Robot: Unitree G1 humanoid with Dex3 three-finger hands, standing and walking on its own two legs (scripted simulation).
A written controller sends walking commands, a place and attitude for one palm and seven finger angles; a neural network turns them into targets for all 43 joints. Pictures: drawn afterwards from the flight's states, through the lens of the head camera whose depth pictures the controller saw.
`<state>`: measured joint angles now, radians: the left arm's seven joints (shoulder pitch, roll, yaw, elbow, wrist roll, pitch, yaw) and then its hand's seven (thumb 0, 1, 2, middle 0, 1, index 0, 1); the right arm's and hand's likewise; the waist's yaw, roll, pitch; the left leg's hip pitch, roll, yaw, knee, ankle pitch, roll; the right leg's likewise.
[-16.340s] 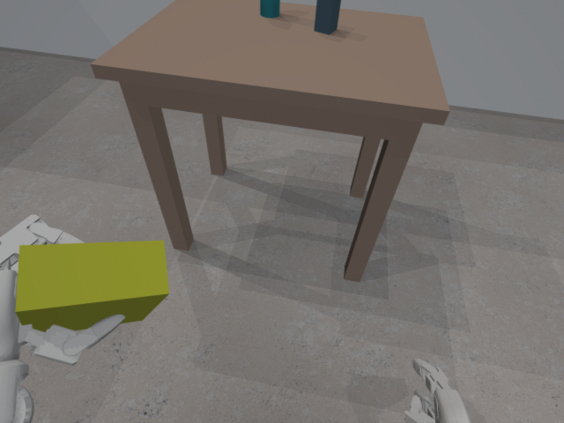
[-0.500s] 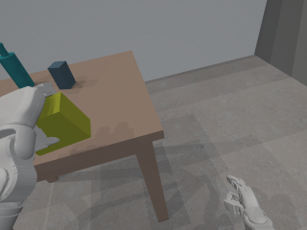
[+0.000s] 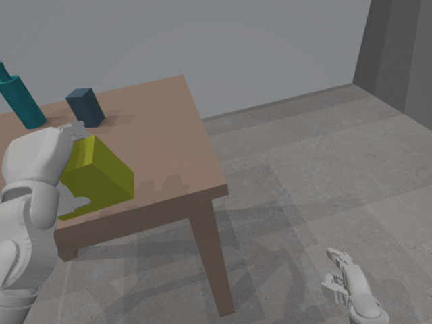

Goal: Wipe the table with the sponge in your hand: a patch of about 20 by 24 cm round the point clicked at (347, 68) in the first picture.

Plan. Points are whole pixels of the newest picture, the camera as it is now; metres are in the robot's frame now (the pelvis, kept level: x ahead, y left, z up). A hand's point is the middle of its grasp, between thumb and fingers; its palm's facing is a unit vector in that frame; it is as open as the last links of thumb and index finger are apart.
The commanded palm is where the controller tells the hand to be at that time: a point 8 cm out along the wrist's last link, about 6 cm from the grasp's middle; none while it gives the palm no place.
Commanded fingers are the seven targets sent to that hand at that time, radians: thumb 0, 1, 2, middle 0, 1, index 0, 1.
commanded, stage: move the sponge above the wiping area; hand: left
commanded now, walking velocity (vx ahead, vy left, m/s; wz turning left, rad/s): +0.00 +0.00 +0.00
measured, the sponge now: (85, 187) +0.26 +0.27 +0.18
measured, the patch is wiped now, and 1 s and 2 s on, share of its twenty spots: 0.00 0.00 0.00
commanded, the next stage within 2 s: none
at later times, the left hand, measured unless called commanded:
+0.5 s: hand (70, 162) +0.28 +0.30 +0.22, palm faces +0.27 -0.06 -0.96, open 10.0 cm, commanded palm +0.22 +0.30 +0.29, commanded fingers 0.00 0.10 1.30 -1.20 -1.60 -1.20 -1.60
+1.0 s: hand (54, 163) +0.28 +0.33 +0.21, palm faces +0.18 +0.02 -0.98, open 10.0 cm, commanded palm +0.24 +0.33 +0.28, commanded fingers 0.00 0.10 1.30 -1.20 -1.60 -1.20 -1.60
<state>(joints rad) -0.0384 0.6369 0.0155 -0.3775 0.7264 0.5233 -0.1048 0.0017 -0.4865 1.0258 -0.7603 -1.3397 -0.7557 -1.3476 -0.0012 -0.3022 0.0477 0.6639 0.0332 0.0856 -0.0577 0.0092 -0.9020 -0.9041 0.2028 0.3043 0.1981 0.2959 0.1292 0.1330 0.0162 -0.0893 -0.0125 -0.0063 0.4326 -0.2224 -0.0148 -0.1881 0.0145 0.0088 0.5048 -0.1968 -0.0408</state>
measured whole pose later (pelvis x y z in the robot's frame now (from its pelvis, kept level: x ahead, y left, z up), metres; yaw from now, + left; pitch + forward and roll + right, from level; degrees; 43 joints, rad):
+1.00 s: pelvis +0.03 +0.01 +0.00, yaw +1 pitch -5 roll +1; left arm -0.12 0.69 0.01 -0.19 0.82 0.54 -0.17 0.00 -0.49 1.03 -0.76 -1.34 -0.76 -1.35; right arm 0.00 -0.29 0.07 0.68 0.04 0.11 -0.06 0.01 -0.90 -0.90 0.20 0.30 0.20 0.30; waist 0.13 0.12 0.01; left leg -0.08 -0.02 -0.03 0.39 -0.23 0.00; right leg -0.16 0.00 -0.01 0.45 -0.21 -0.03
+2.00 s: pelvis +0.03 +0.03 +0.01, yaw +2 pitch -3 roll +0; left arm -0.22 0.73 0.11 0.09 0.83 0.27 -0.12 0.00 -0.49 1.03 -0.76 -1.34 -0.75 -1.35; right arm 0.08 -0.29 0.04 0.70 0.03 0.07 -0.07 0.01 -0.90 -0.90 0.20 0.30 0.20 0.30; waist 0.11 0.10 0.02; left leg -0.10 -0.04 -0.03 0.38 -0.23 0.03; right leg -0.16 -0.02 -0.01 0.39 -0.18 0.00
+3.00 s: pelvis +0.03 +0.01 +0.01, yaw +1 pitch -3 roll +1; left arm -0.27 0.75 0.11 0.09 0.82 0.33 -0.11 0.00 -0.49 1.03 -0.76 -1.34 -0.75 -1.35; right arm 0.06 -0.29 0.05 0.70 0.04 0.10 -0.06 0.01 -0.90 -0.90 0.20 0.30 0.20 0.30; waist 0.10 0.12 0.00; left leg -0.10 -0.01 -0.03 0.38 -0.23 0.00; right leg -0.17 0.01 -0.01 0.42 -0.19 -0.03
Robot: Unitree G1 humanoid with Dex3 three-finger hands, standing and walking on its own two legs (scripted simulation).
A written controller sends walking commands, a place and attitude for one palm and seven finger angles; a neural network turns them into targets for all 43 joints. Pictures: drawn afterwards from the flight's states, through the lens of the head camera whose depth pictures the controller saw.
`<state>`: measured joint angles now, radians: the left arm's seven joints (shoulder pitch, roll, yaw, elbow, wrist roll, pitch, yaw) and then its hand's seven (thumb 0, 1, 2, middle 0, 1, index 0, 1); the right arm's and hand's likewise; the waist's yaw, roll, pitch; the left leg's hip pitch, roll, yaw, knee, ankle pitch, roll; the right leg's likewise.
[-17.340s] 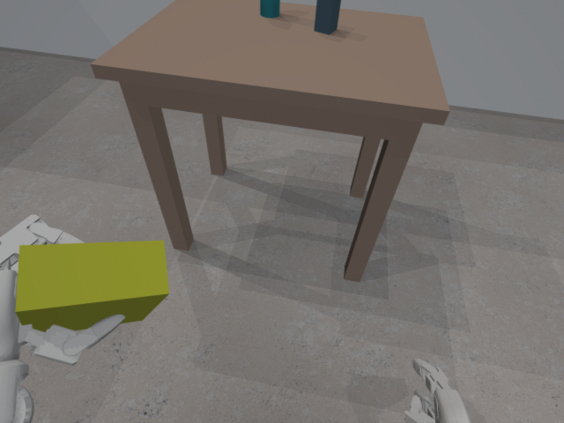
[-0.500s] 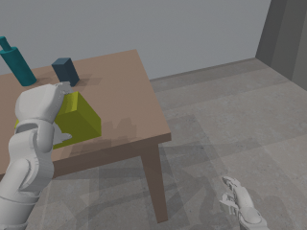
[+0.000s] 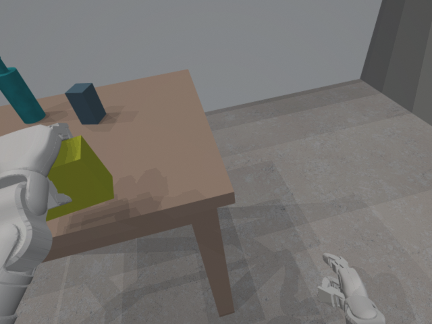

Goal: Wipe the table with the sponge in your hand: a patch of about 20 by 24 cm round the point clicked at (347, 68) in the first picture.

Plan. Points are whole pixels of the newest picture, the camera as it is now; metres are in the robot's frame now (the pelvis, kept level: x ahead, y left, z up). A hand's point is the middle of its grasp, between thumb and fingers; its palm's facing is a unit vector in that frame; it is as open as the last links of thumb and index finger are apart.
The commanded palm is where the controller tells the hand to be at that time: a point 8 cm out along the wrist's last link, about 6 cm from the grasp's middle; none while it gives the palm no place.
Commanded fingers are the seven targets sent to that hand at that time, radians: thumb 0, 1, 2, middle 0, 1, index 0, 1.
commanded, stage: move the sponge above the wiping area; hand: left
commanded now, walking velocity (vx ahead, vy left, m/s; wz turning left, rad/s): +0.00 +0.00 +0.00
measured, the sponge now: (64, 187) +0.26 +0.32 +0.16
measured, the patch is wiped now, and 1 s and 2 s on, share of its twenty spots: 0.00 0.00 0.00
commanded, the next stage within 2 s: none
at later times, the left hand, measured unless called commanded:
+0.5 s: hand (41, 169) +0.27 +0.35 +0.19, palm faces +0.11 +0.05 -0.99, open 10.0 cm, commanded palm +0.24 +0.35 +0.26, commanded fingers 0.00 0.10 1.30 -1.20 -1.60 -1.20 -1.60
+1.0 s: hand (33, 161) +0.28 +0.38 +0.20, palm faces +0.14 +0.05 -0.99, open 10.0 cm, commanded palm +0.24 +0.38 +0.26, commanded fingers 0.00 0.10 1.30 -1.20 -1.60 -1.20 -1.60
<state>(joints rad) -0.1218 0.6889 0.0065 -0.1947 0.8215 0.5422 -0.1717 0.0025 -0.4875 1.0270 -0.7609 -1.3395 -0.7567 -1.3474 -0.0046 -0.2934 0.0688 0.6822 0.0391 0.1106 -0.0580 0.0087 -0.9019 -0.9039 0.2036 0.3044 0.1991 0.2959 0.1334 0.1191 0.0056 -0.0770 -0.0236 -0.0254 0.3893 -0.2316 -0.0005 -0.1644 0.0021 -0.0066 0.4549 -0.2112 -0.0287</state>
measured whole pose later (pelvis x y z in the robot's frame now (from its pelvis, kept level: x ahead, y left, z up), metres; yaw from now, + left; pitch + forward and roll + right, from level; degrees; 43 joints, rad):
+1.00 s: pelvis +0.00 +0.02 +0.00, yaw +1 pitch -3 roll +0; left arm -0.22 0.73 0.11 0.09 0.83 0.27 -0.12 0.00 -0.49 1.03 -0.76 -1.34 -0.75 -1.35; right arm 0.08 -0.29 0.04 0.70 0.03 0.07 -0.07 0.01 -0.90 -0.90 0.20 0.30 0.20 0.30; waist 0.11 0.10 0.02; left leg -0.10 -0.04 -0.03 0.38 -0.23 0.03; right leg -0.16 -0.02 -0.01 0.39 -0.18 0.00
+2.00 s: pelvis +0.00 +0.00 +0.00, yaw +0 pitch -3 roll +1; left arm -0.27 0.75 0.11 0.09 0.82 0.33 -0.11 0.00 -0.49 1.03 -0.76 -1.34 -0.75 -1.35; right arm 0.06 -0.29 0.05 0.70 0.04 0.10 -0.06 0.01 -0.90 -0.90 0.20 0.30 0.20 0.30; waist 0.10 0.12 0.00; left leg -0.10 -0.01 -0.03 0.38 -0.23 0.00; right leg -0.17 0.01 -0.01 0.42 -0.19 -0.03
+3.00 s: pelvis +0.01 +0.03 +0.00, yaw +1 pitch -3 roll +0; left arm -0.28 0.75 0.12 0.04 0.82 0.28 -0.10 0.00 -0.48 1.03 -0.76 -1.35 -0.76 -1.35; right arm 0.05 -0.27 0.05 0.70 0.04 0.08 -0.06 0.01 -0.90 -0.90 0.20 0.30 0.20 0.30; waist 0.12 0.10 0.01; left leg -0.11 -0.04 -0.03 0.39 -0.23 0.03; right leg -0.16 -0.02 0.00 0.38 -0.17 0.00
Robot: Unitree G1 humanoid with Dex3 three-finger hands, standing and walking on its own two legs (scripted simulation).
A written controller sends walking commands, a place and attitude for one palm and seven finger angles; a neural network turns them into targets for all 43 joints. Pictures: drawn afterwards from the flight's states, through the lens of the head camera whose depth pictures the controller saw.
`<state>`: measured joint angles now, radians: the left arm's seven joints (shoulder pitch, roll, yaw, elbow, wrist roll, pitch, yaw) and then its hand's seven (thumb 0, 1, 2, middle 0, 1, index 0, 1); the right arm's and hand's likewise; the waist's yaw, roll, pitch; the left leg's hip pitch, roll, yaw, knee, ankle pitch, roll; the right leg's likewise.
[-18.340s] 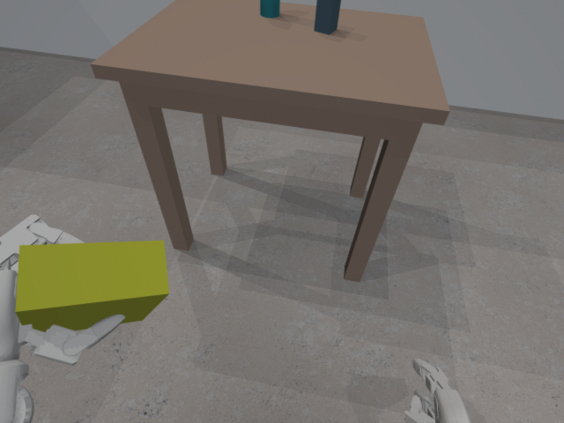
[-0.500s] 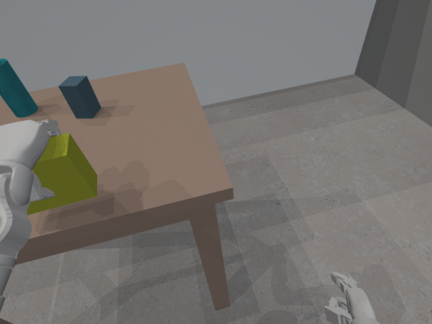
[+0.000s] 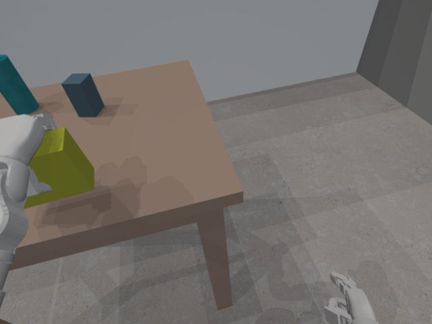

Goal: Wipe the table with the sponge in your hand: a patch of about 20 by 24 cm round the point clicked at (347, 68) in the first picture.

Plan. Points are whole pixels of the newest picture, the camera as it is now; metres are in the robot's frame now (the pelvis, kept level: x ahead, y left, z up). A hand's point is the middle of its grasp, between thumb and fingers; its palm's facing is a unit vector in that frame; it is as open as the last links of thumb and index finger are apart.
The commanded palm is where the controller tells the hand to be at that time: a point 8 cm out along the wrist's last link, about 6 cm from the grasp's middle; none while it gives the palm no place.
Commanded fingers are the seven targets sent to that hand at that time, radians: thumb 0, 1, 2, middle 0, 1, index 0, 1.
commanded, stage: move the sponge above the wiping area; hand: left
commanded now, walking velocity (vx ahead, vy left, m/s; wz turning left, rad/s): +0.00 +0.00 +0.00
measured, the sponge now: (45, 176) +0.29 +0.36 +0.15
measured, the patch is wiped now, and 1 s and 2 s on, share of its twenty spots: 0.00 0.00 0.00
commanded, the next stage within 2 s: none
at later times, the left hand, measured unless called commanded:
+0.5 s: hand (31, 152) +0.28 +0.34 +0.21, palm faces +0.19 +0.04 -0.98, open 10.0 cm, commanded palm +0.24 +0.34 +0.26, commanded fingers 0.00 0.10 1.30 -1.20 -1.60 -1.20 -1.60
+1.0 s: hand (40, 140) +0.30 +0.33 +0.23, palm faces +0.20 +0.09 -0.98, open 10.0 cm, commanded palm +0.25 +0.34 +0.26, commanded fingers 0.00 0.10 1.30 -1.20 -1.60 -1.20 -1.60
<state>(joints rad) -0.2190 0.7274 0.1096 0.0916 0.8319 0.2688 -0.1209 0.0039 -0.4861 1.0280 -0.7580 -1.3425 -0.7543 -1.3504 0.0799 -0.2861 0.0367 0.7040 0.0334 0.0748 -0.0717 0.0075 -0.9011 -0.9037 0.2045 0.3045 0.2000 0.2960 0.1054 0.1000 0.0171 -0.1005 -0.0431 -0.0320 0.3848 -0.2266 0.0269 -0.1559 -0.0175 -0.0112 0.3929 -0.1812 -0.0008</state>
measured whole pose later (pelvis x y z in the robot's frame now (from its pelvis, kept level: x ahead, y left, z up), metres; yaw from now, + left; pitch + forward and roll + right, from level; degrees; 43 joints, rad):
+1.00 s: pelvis +0.00 -0.02 +0.00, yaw -1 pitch -3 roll +1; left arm -0.27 0.75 0.11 0.09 0.82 0.33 -0.11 0.00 -0.49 1.03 -0.76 -1.34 -0.75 -1.35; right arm 0.06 -0.29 0.05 0.70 0.04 0.10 -0.06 0.01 -0.90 -0.90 0.20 0.30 0.20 0.30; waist 0.10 0.12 0.00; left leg -0.10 -0.01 -0.03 0.38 -0.23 0.00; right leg -0.17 0.01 -0.01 0.42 -0.19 -0.03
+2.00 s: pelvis +0.00 +0.01 +0.00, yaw +0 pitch -3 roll +0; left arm -0.28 0.75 0.12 0.04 0.82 0.28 -0.10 0.00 -0.48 1.03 -0.76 -1.35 -0.76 -1.35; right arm 0.05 -0.27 0.05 0.70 0.04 0.08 -0.06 0.01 -0.90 -0.90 0.20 0.30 0.20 0.30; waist 0.12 0.10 0.01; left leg -0.11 -0.04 -0.03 0.39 -0.23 0.03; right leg -0.16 -0.02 0.00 0.38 -0.17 0.00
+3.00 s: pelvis +0.00 -0.02 +0.00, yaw +0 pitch -3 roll +0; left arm -0.32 0.78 0.11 0.19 0.82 0.23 -0.14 0.00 -0.47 1.03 -0.77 -1.35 -0.76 -1.36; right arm 0.07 -0.29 0.05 0.70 0.04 0.06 -0.10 0.01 -0.90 -0.90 0.20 0.30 0.20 0.30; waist 0.10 0.11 0.01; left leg -0.12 -0.02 -0.05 0.42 -0.24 0.00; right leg -0.17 0.01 -0.03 0.42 -0.19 -0.03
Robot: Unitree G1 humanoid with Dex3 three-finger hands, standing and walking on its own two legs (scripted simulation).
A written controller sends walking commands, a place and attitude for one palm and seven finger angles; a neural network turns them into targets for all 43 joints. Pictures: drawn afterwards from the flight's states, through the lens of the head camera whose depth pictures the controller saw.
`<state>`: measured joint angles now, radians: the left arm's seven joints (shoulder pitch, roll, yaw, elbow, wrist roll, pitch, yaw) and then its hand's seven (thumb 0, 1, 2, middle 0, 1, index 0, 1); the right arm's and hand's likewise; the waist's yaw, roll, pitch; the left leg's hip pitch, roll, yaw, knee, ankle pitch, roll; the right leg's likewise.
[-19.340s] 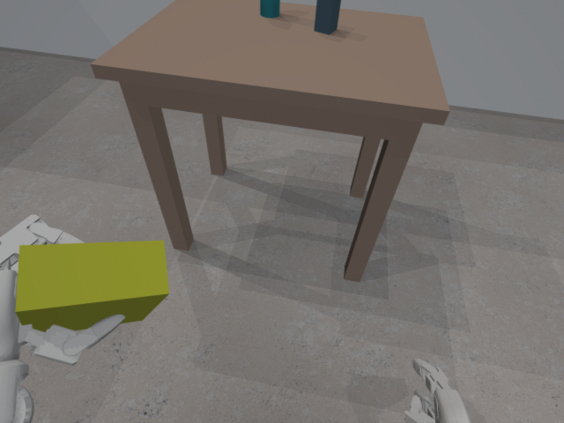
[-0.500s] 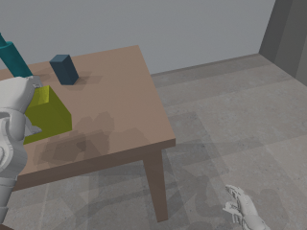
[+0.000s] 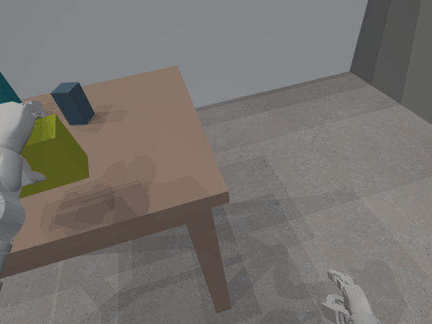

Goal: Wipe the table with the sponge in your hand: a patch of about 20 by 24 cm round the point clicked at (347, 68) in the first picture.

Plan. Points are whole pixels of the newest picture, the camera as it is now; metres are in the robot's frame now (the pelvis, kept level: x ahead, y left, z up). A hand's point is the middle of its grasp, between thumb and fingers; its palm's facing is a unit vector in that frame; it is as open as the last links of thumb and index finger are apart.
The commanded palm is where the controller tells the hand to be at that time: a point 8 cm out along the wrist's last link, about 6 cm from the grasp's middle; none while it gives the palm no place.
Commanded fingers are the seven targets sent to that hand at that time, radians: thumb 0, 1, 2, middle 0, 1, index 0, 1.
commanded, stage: move the sponge above the wiping area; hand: left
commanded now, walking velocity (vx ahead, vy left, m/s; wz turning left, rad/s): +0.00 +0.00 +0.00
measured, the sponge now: (38, 166) +0.30 +0.36 +0.18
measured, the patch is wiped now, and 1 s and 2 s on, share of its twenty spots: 0.00 0.00 0.05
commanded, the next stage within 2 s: lower the sponge onto the table in 1.68 s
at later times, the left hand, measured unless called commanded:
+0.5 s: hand (12, 150) +0.29 +0.38 +0.22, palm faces +0.19 +0.09 -0.98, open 9.9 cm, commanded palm +0.24 +0.38 +0.27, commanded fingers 0.00 0.10 1.30 -1.20 -1.60 -1.20 -1.60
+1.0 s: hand (10, 147) +0.29 +0.38 +0.23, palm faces +0.25 +0.07 -0.97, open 9.9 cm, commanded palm +0.24 +0.38 +0.27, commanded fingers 0.00 0.10 1.30 -1.20 -1.60 -1.20 -1.60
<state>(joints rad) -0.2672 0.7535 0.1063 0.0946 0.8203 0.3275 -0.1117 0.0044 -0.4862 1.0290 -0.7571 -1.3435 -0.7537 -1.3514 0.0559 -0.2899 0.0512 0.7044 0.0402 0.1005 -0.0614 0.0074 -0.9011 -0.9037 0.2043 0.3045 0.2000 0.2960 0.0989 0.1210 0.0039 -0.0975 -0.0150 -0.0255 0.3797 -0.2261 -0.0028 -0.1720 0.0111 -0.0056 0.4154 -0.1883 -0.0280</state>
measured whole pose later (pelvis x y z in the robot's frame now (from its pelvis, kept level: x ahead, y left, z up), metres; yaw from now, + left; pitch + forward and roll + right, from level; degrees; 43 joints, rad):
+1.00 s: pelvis +0.00 +0.03 +0.00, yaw +1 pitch -3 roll +0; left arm -0.28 0.75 0.12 0.04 0.82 0.28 -0.10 0.00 -0.48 1.03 -0.76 -1.35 -0.76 -1.35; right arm 0.05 -0.27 0.05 0.70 0.04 0.08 -0.06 0.01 -0.90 -0.90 0.20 0.30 0.20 0.30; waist 0.12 0.10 0.01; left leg -0.11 -0.04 -0.03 0.39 -0.23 0.03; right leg -0.16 -0.02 0.00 0.38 -0.17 0.00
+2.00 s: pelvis +0.00 +0.00 +0.00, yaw +1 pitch -3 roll +0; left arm -0.32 0.78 0.11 0.19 0.82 0.23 -0.14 0.00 -0.47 1.03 -0.77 -1.35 -0.76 -1.36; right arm 0.07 -0.29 0.05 0.70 0.04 0.06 -0.10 0.01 -0.90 -0.90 0.20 0.30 0.20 0.30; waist 0.10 0.11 0.01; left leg -0.12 -0.02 -0.05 0.42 -0.24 0.00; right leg -0.17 0.01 -0.03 0.42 -0.19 -0.03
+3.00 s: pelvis +0.01 +0.02 +0.00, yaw +2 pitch -2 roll +0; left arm -0.17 0.70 0.08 0.08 0.86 0.27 -0.14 0.00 -0.48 1.03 -0.76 -1.35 -0.76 -1.36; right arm 0.07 -0.28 0.05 0.69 0.03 0.07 -0.07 0.01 -0.90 -0.90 0.21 0.30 0.20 0.30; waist 0.11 0.09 0.02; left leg -0.12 -0.04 -0.04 0.40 -0.24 0.02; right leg -0.16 -0.01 -0.02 0.39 -0.19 0.00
